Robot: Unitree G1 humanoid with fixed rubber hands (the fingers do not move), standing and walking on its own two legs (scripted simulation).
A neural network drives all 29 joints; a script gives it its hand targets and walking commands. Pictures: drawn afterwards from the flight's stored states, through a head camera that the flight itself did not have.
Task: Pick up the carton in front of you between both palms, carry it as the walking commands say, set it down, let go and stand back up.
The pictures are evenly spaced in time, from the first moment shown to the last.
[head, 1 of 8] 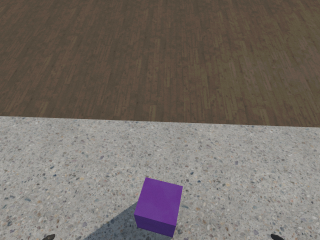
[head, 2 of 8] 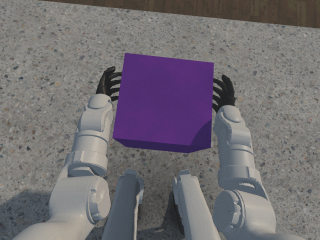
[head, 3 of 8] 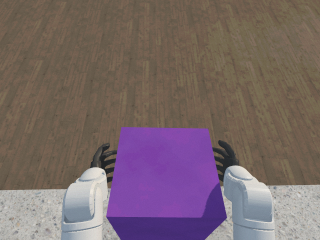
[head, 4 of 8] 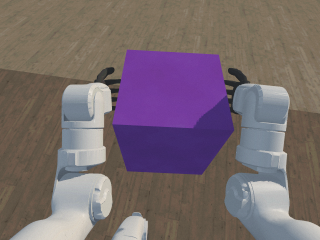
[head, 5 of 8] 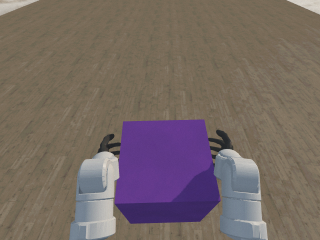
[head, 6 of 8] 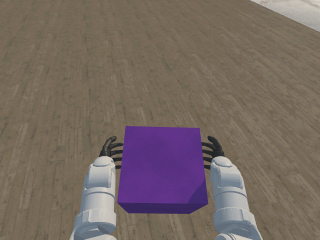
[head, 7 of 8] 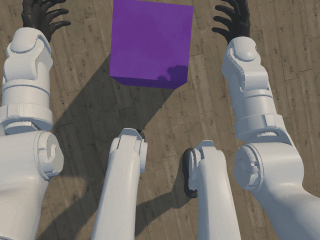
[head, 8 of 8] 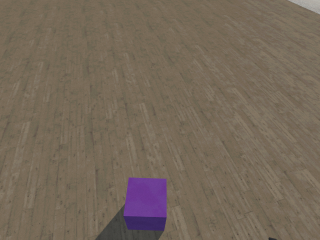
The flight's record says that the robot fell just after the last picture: no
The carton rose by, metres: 1.25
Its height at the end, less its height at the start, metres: +0.51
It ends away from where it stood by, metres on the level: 5.69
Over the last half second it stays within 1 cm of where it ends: yes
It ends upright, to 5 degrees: yes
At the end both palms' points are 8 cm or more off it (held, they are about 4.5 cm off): yes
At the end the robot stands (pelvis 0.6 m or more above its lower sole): yes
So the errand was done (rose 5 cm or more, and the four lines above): yes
